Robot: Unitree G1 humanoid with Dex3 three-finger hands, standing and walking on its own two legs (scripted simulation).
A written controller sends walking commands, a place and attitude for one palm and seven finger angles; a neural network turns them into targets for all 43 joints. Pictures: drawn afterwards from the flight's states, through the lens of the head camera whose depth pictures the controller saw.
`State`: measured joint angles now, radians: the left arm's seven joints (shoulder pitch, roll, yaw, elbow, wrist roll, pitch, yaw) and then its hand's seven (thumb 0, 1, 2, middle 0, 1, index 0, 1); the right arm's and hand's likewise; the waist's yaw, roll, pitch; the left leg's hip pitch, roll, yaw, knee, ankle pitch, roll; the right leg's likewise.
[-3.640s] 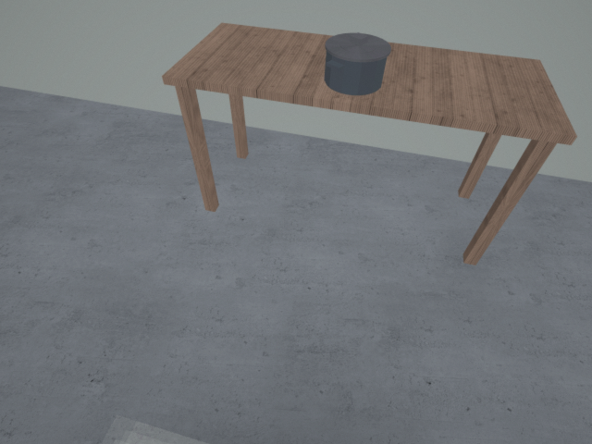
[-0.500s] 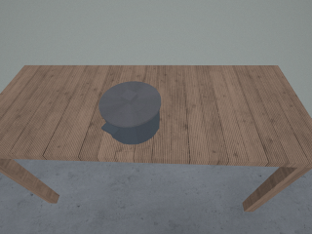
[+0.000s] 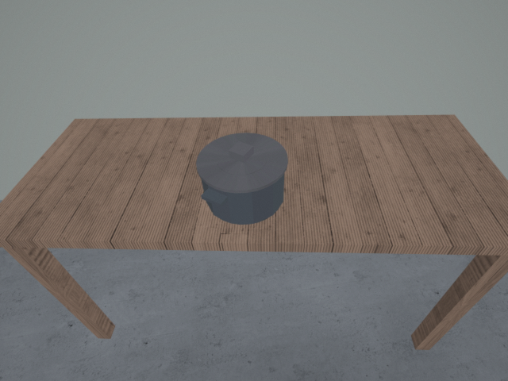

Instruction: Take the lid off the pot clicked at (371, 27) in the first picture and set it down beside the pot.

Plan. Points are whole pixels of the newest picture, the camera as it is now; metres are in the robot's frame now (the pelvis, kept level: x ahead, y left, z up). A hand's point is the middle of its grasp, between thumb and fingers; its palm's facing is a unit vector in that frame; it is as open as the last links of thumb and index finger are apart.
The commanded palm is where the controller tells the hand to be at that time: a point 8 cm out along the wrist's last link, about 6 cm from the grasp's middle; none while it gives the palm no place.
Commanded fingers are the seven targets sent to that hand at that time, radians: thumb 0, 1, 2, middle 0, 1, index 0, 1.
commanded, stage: come to a stop and stand still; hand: left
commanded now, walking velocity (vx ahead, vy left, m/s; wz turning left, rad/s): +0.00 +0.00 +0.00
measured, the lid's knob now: (241, 151) +0.57 +0.09 +0.06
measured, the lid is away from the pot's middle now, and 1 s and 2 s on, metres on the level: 0.00 0.00 0.00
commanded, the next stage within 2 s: look again from close up in 0.16 s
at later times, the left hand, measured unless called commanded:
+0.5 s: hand out of the picture +0.04 +0.18 -0.15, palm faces +0.01 -0.97 -0.26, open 7.3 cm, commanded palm none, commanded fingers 0.00 0.90 0.90 -0.20 -0.30 -0.20 -0.30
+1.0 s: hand out of the picture +0.02 +0.16 -0.15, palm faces +0.04 -0.98 -0.21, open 7.3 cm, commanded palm none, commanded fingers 0.00 0.90 0.90 -0.20 -0.30 -0.20 -0.30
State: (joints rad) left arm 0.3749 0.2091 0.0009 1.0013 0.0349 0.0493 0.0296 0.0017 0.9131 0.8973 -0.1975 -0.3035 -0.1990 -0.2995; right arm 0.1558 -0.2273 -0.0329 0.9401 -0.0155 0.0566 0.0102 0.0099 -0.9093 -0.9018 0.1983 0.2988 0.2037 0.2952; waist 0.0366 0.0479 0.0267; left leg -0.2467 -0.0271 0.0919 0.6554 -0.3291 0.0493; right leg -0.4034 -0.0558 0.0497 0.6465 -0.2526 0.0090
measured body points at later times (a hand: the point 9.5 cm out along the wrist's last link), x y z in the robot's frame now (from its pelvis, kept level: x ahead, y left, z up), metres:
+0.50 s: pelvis +0.00 +0.00 +0.01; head -0.02 -0.03 +0.46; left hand +0.04 +0.23 -0.13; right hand -0.03 -0.22 -0.16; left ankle +0.02 +0.09 -0.72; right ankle +0.06 -0.12 -0.72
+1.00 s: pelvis +0.03 -0.01 +0.02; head +0.03 -0.03 +0.47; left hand +0.01 +0.21 -0.13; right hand +0.03 -0.22 -0.15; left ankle +0.02 +0.09 -0.72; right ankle +0.06 -0.12 -0.72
